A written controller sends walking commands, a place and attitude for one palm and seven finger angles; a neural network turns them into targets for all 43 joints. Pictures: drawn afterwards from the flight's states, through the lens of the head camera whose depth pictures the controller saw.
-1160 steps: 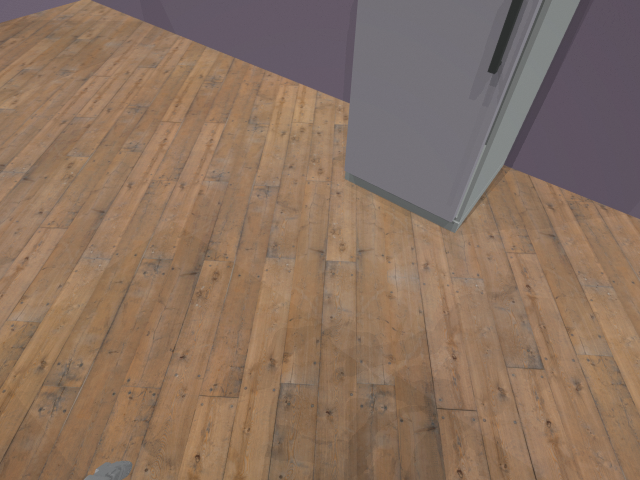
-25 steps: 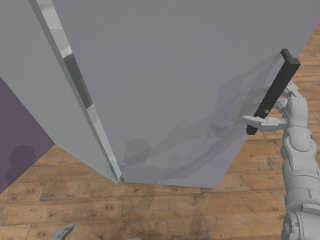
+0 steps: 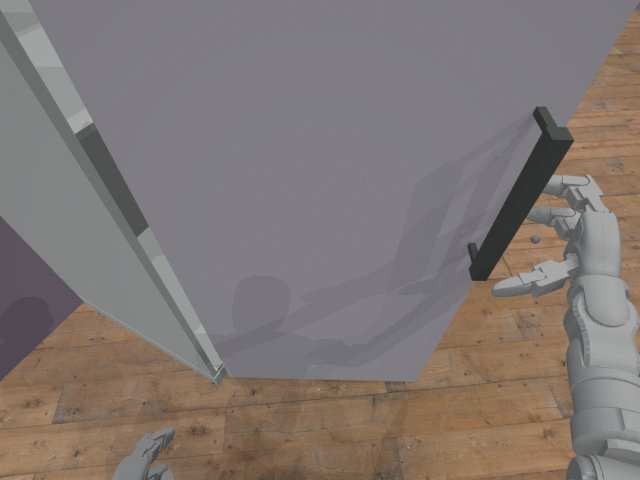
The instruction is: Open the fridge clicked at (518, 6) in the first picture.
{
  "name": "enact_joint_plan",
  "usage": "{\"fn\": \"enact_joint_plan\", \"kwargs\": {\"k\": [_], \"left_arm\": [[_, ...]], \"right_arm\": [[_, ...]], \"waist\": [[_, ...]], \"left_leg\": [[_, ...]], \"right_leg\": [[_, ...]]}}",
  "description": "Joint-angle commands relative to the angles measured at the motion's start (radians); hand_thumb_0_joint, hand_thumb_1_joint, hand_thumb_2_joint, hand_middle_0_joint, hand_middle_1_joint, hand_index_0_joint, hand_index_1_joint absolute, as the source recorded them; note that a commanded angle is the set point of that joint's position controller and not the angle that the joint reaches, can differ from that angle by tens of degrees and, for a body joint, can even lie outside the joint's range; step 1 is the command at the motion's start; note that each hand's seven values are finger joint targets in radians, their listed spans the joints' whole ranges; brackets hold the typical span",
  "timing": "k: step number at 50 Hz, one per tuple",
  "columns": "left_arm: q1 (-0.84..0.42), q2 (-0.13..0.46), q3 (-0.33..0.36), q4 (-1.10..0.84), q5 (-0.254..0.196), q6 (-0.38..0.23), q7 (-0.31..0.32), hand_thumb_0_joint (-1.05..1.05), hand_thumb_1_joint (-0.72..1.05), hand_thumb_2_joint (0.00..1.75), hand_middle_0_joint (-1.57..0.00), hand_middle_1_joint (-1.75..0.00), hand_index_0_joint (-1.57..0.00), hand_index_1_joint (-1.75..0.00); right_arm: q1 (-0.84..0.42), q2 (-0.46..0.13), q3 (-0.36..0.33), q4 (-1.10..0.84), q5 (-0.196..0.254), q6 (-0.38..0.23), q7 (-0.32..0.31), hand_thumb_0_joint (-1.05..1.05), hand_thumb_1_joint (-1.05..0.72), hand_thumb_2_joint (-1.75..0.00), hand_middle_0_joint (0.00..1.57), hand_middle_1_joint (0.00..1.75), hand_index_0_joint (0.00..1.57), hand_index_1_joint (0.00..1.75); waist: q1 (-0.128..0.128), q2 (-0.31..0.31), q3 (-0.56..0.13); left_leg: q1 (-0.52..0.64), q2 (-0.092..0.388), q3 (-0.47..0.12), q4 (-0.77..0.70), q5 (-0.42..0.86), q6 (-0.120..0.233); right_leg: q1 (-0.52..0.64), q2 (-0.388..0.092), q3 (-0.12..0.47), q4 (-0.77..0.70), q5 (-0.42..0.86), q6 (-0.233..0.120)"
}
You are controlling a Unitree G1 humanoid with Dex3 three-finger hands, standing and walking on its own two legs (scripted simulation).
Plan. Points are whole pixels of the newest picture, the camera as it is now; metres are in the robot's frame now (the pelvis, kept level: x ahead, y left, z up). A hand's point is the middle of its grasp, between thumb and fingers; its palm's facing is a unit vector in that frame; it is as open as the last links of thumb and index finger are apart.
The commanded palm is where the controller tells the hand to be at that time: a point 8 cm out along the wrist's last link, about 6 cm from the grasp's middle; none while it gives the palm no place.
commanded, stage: slip the hand off the handle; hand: right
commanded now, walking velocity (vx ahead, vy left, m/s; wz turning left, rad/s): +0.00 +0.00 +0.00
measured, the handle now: (505, 206) +0.44 -0.20 +0.11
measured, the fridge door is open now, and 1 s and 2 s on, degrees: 63 63 63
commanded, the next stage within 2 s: draw the hand back to the body in 1.14 s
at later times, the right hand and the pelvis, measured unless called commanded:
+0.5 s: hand (591, 251) +0.39 -0.29 +0.10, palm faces +0.19 +0.96 -0.20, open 14.7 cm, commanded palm +0.34 -0.33 +0.11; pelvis +0.00 +0.00 -0.01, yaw -1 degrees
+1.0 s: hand (596, 322) +0.29 -0.26 +0.10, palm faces +0.20 +0.96 -0.20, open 14.7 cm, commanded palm +0.25 -0.30 +0.11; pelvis +0.00 +0.00 -0.01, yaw -2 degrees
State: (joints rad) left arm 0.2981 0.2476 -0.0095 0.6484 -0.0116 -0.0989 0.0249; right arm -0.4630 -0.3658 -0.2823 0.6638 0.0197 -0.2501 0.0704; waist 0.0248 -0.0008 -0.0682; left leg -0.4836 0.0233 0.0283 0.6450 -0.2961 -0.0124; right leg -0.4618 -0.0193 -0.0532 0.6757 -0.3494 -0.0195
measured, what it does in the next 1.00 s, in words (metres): stands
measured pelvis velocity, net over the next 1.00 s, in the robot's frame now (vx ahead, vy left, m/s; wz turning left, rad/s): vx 0.00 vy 0.00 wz -0.03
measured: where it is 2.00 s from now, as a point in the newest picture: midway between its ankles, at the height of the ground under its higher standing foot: outside the picture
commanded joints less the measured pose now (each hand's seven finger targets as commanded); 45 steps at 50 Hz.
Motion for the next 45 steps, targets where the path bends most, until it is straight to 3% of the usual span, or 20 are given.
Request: {"fn": "enact_joint_plan", "kwargs": {"k": [1,5,7,10,12,17,18,20,22,23,26,28,29,31,35,36,37,41,43,45], "left_arm": [[0.044,0.162,0.061,-0.108,-0.012,-0.038,0.013,0.0,0.9,0.9,-0.2,-0.3,-0.2,-0.3],[0.043,0.167,0.062,-0.121,-0.015,-0.037,0.018,0.0,0.9,0.9,-0.2,-0.3,-0.2,-0.3],[0.046,0.164,0.064,-0.114,-0.016,-0.04,0.019,0.0,0.9,0.9,-0.2,-0.3,-0.2,-0.3],[0.047,0.173,0.061,-0.113,-0.018,-0.039,0.028,0.0,0.9,0.9,-0.2,-0.3,-0.2,-0.3],[0.042,0.174,0.056,-0.109,-0.019,-0.036,0.033,0.0,0.9,0.9,-0.2,-0.3,-0.2,-0.3],[0.053,0.175,0.052,-0.111,-0.014,-0.033,0.04,0.0,0.9,0.9,-0.2,-0.3,-0.2,-0.3],[0.054,0.174,0.051,-0.113,-0.014,-0.034,0.039,0.0,0.9,0.9,-0.2,-0.3,-0.2,-0.3],[0.064,0.186,0.05,-0.115,-0.013,-0.03,0.046,0.0,0.9,0.9,-0.2,-0.3,-0.2,-0.3],[0.067,0.186,0.048,-0.116,-0.015,-0.027,0.048,0.0,0.9,0.9,-0.2,-0.3,-0.2,-0.3],[0.063,0.182,0.049,-0.127,-0.017,-0.027,0.047,0.0,0.9,0.9,-0.2,-0.3,-0.2,-0.3],[0.071,0.186,0.059,-0.149,-0.015,-0.031,0.038,0.0,0.9,0.9,-0.2,-0.3,-0.2,-0.3],[0.061,0.183,0.057,-0.162,-0.018,-0.03,0.031,0.0,0.9,0.9,-0.2,-0.3,-0.2,-0.3],[0.057,0.184,0.061,-0.164,-0.02,-0.029,0.03,0.0,0.9,0.9,-0.2,-0.3,-0.2,-0.3],[0.047,0.183,0.062,-0.178,-0.018,-0.034,0.027,0.0,0.9,0.9,-0.2,-0.3,-0.2,-0.3],[0.019,0.173,0.06,-0.197,-0.016,-0.046,0.026,0.0,0.9,0.9,-0.2,-0.3,-0.2,-0.3],[0.007,0.166,0.056,-0.193,-0.015,-0.052,0.025,0.0,0.9,0.9,-0.2,-0.3,-0.2,-0.3],[0.002,0.161,0.055,-0.19,-0.014,-0.056,0.025,0.0,0.9,0.9,-0.2,-0.3,-0.2,-0.3],[-0.029,0.161,0.05,-0.188,-0.013,-0.074,0.036,0.0,0.9,0.9,-0.2,-0.3,-0.2,-0.3],[-0.05,0.154,0.043,-0.19,-0.018,-0.083,0.041,0.0,0.9,0.9,-0.2,-0.3,-0.2,-0.3],[-0.057,0.154,0.043,-0.193,-0.017,-0.094,0.046,0.0,0.9,0.9,-0.2,-0.3,-0.2,-0.3]], "right_arm": [[-0.325,-0.258,-0.075,-0.238,0.042,-0.06,0.025,0.0,0.55,-0.2,0.25,1.15,0.25,1.15],[-0.32,-0.27,-0.075,-0.268,0.054,-0.055,0.066,0.0,0.55,-0.2,0.25,1.15,0.25,1.15],[-0.34,-0.235,-0.044,-0.27,0.061,-0.052,0.083,0.0,0.55,-0.2,0.25,1.15,0.25,1.15],[-0.35,-0.281,-0.079,-0.24,0.074,-0.051,0.099,0.0,0.55,-0.2,0.25,1.15,0.25,1.15],[-0.378,-0.316,-0.099,-0.218,0.07,-0.054,0.106,0.0,0.55,-0.2,0.25,1.15,0.25,1.15],[-0.389,-0.388,-0.15,-0.204,0.068,-0.078,0.132,0.0,0.55,-0.2,0.25,1.15,0.25,1.15],[-0.385,-0.364,-0.131,-0.185,0.074,-0.077,0.143,0.0,0.55,-0.2,0.25,1.15,0.25,1.15],[-0.357,-0.432,-0.19,-0.139,0.084,-0.079,0.16,0.0,0.55,-0.2,0.25,1.15,0.25,1.15],[-0.386,-0.444,-0.19,-0.105,0.083,-0.076,0.179,0.0,0.55,-0.2,0.25,1.15,0.25,1.15],[-0.367,-0.404,-0.157,-0.116,0.086,-0.075,0.193,0.0,0.55,-0.2,0.25,1.15,0.25,1.15],[-0.237,-0.398,-0.188,-0.193,0.122,-0.084,0.215,0.0,0.55,-0.2,0.25,1.15,0.25,1.15],[-0.172,-0.356,-0.166,-0.223,0.139,-0.074,0.222,0.0,0.55,-0.2,0.25,1.15,0.25,1.15],[-0.172,-0.356,-0.171,-0.253,0.145,-0.069,0.22,0.0,0.55,-0.2,0.25,1.15,0.25,1.15],[-0.098,-0.374,-0.201,-0.32,0.155,-0.061,0.206,0.0,0.55,-0.2,0.25,1.15,0.25,1.15],[0.006,-0.36,-0.207,-0.469,0.157,-0.054,0.168,0.0,0.55,-0.2,0.25,1.15,0.25,1.15],[-0.015,-0.341,-0.188,-0.511,0.154,-0.055,0.159,0.0,0.55,-0.2,0.25,1.15,0.25,1.15],[0.018,-0.299,-0.163,-0.514,0.157,-0.05,0.152,0.0,0.55,-0.2,0.25,1.15,0.25,1.15],[0.069,-0.306,-0.172,-0.578,0.16,-0.04,0.136,0.0,0.55,-0.2,0.25,1.15,0.25,1.15],[0.081,-0.246,-0.114,-0.593,0.156,-0.027,0.14,0.0,0.55,-0.2,0.25,1.15,0.25,1.15],[0.103,-0.24,-0.113,-0.628,0.161,-0.018,0.136,0.0,0.55,-0.2,0.25,1.15,0.25,1.15]], "waist": [[-0.004,-0.031,-0.315],[-0.005,-0.068,-0.305],[0.007,-0.078,-0.294],[0.009,-0.045,-0.268],[0.009,-0.052,-0.266],[-0.005,-0.1,-0.312],[0.001,-0.095,-0.301],[-0.01,-0.066,-0.296],[-0.003,-0.054,-0.287],[-0.003,-0.091,-0.288],[-0.036,-0.083,-0.369],[-0.033,-0.07,-0.326],[-0.028,-0.061,-0.316],[-0.049,-0.077,-0.322],[-0.055,-0.088,-0.31],[-0.048,-0.119,-0.302],[-0.044,-0.101,-0.282],[-0.05,-0.096,-0.264],[-0.041,-0.101,-0.225],[-0.047,-0.102,-0.227]], "left_leg": [[0.142,-0.038,0.003,-0.029,0.344,0.036],[0.117,-0.041,0.007,-0.026,0.303,0.042],[0.083,-0.043,0.01,-0.027,0.29,0.039],[0.084,-0.044,0.012,-0.03,0.254,0.043],[0.075,-0.043,0.01,-0.03,0.22,0.044],[0.087,-0.043,0.007,-0.015,0.228,0.047],[0.073,-0.045,0.009,-0.018,0.219,0.046],[0.095,-0.045,0.005,-0.016,0.226,0.047],[0.089,-0.044,0.002,-0.016,0.21,0.042],[0.079,-0.044,0.001,-0.017,0.207,0.044],[0.117,-0.051,0.007,-0.002,0.258,0.048],[0.102,-0.052,0.012,-0.002,0.259,0.043],[0.095,-0.055,0.015,-0.002,0.254,0.042],[0.112,-0.054,0.015,0.002,0.256,0.043],[0.128,-0.056,0.018,0.008,0.265,0.042],[0.11,-0.056,0.019,0.006,0.249,0.041],[0.1,-0.058,0.023,0.003,0.235,0.04],[0.112,-0.055,0.023,-0.004,0.206,0.041],[0.094,-0.053,0.027,-0.009,0.182,0.041],[0.1,-0.053,0.028,-0.015,0.172,0.043]], "right_leg": [[0.17,0.001,0.049,-0.056,0.454,0.006],[0.168,0.002,0.06,-0.05,0.437,0.011],[0.192,-0.001,0.065,-0.043,0.44,0.017],[0.145,0.005,0.07,-0.045,0.362,0.012],[0.127,0.01,0.072,-0.051,0.302,0.011],[0.125,0.014,0.075,-0.04,0.323,0.014],[0.126,0.015,0.075,-0.039,0.314,0.013],[0.084,0.016,0.068,-0.034,0.3,0.005],[0.059,0.018,0.068,-0.038,0.261,0.002],[0.07,0.018,0.063,-0.037,0.26,0.002],[0.113,0.014,0.069,-0.024,0.354,0.007],[0.099,0.011,0.067,-0.025,0.358,0.008],[0.098,0.009,0.069,-0.028,0.349,0.009],[0.098,0.011,0.069,-0.03,0.363,0.01],[0.102,0.011,0.066,-0.029,0.384,0.011],[0.115,0.01,0.073,-0.036,0.376,0.018],[0.119,0.009,0.074,-0.038,0.364,0.019],[0.109,0.012,0.075,-0.046,0.301,0.018],[0.107,0.012,0.077,-0.055,0.273,0.019],[0.118,0.013,0.08,-0.057,0.266,0.02]]}}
